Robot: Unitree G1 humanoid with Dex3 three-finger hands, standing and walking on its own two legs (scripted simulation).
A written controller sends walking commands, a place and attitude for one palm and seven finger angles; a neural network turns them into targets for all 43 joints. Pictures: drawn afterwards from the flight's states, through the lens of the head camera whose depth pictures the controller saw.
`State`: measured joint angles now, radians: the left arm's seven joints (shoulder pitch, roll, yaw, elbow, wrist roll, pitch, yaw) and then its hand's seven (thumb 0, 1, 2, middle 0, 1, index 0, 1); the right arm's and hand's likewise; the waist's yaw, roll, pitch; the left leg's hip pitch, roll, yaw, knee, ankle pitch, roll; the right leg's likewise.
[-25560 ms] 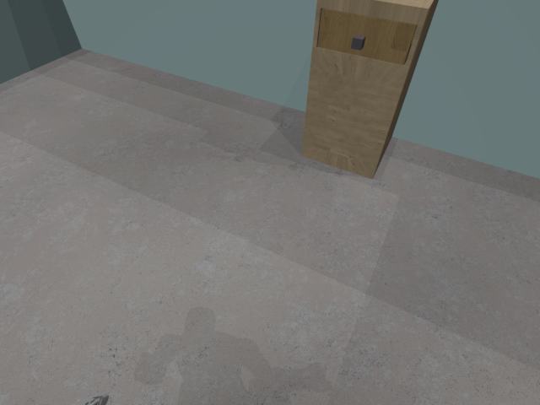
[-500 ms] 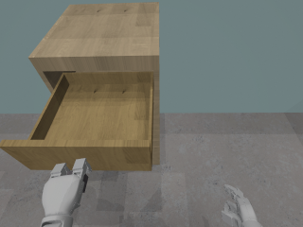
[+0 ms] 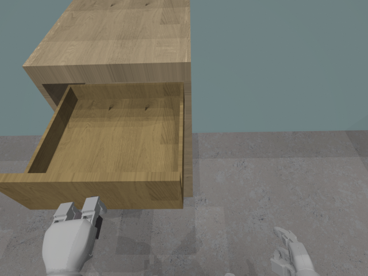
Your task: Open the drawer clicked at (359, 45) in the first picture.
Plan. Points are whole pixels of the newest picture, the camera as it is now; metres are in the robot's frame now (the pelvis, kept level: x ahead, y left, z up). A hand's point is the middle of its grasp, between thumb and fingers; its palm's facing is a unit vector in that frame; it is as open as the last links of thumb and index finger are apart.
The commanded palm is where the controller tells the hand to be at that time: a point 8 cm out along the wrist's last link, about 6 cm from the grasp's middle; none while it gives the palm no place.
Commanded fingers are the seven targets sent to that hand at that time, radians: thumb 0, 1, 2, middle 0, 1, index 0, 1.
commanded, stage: open the thumb to release the handle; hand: left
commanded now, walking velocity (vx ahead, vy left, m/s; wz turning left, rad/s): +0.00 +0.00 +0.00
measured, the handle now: (89, 215) +0.23 +0.23 +0.00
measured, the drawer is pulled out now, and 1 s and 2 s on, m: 0.30 0.30 0.30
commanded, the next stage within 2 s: lift the hand off the handle in 0.42 s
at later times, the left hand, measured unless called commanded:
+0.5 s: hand (83, 246) +0.18 +0.23 -0.01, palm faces +0.00 -0.08 -1.00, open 13.3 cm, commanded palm +0.15 +0.23 +0.04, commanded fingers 0.00 -0.50 0.30 -0.30 -1.20 -0.30 -1.20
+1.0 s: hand (83, 233) +0.19 +0.22 +0.02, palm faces +0.07 -0.06 -1.00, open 13.8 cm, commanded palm +0.17 +0.22 +0.07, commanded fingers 0.00 -0.50 0.30 -0.30 -1.20 -0.30 -1.20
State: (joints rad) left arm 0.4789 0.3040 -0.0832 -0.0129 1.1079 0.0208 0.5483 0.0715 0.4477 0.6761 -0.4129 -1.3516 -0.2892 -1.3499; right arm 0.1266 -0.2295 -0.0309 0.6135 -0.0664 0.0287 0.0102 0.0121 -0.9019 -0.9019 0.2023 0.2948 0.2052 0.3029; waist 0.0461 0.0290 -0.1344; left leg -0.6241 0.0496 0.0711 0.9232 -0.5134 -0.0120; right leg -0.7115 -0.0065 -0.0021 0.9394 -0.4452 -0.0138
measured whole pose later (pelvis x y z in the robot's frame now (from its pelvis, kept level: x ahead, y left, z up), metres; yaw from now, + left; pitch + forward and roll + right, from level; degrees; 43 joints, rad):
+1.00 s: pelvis -0.03 -0.01 +0.01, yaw +2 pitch +7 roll +1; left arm 0.25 0.30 -0.13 0.11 1.08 0.08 0.48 0.00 -0.49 0.30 -0.32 -1.20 -0.32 -1.20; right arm 0.12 -0.22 -0.02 0.66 -0.04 0.03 -0.05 0.01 -0.90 -0.90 0.20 0.29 0.21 0.30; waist 0.06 0.05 -0.10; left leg -0.53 0.03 0.05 0.83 -0.42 -0.02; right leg -0.61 -0.02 -0.02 0.85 -0.37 -0.02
